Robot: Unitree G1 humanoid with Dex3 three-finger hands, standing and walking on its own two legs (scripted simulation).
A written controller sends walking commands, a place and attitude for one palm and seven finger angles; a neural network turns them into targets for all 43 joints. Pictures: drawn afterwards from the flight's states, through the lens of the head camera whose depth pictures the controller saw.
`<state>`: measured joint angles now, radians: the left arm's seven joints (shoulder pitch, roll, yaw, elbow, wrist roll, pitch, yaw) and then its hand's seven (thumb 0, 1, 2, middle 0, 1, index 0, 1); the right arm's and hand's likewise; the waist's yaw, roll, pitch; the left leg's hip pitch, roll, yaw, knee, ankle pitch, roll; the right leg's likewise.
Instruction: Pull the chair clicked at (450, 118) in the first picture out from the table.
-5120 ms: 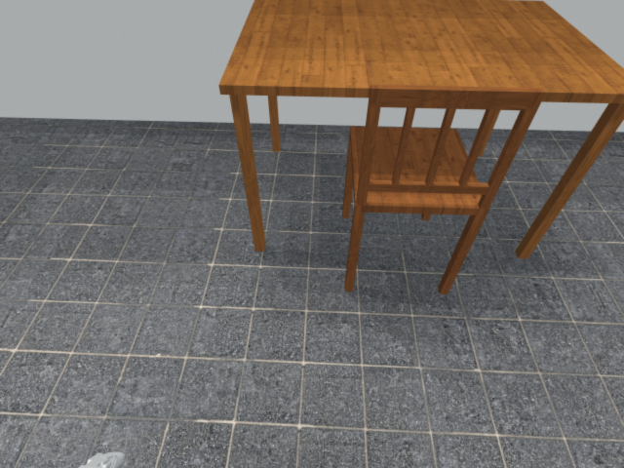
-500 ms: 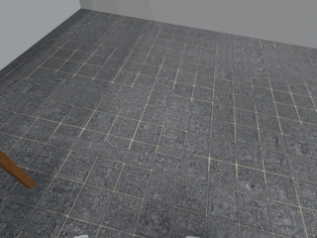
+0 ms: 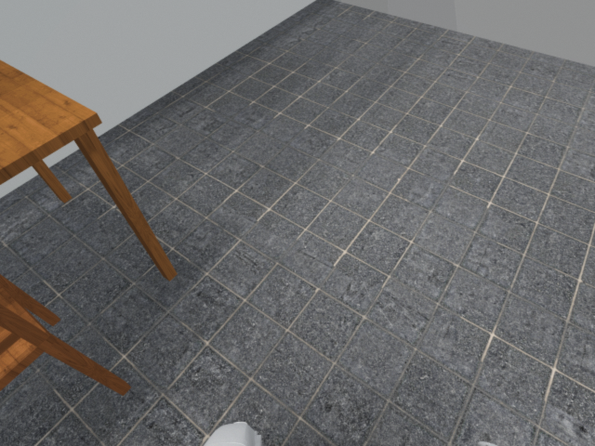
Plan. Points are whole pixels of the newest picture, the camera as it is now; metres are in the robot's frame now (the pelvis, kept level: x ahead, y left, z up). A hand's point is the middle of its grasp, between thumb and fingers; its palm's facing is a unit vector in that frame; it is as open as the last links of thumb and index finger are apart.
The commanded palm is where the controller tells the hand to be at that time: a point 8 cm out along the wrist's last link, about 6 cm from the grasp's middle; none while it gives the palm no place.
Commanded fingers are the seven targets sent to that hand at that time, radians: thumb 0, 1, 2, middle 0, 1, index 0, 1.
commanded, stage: turn to face it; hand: left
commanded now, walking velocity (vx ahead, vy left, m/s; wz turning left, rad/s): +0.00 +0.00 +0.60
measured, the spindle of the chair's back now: out of the picture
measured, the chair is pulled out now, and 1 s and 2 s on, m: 0.00 0.00 0.00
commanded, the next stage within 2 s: take the last steps up to it in 1.60 s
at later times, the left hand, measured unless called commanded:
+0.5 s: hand out of the picture +0.06 +0.25 -0.15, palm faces +0.32 -0.90 -0.28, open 7.4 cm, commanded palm none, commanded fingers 0.00 0.90 0.90 -0.20 -0.30 -0.20 -0.30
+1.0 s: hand out of the picture -0.10 +0.17 -0.16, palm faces +0.61 -0.74 -0.27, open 7.4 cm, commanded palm none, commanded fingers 0.00 0.90 0.90 -0.20 -0.30 -0.20 -0.30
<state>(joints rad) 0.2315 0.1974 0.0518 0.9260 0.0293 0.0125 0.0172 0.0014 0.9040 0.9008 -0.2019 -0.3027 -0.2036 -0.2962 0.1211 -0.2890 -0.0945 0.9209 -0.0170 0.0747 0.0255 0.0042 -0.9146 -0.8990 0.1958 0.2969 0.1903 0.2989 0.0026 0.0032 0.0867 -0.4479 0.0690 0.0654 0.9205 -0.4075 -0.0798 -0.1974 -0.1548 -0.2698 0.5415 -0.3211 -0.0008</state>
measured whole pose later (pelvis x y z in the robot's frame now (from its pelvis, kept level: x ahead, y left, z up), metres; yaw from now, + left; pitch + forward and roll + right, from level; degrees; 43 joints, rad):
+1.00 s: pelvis -0.01 -0.02 +0.00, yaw +37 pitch -1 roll +2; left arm 0.26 0.21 0.05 0.91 0.03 0.02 0.01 0.00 0.90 0.90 -0.20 -0.30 -0.21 -0.30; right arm 0.16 -0.27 -0.08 0.94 -0.01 0.08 0.03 0.01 -0.91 -0.90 0.20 0.30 0.19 0.30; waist 0.01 0.00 0.09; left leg -0.36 0.04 0.07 0.82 -0.44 -0.07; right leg -0.21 -0.17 -0.28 0.55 -0.30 0.01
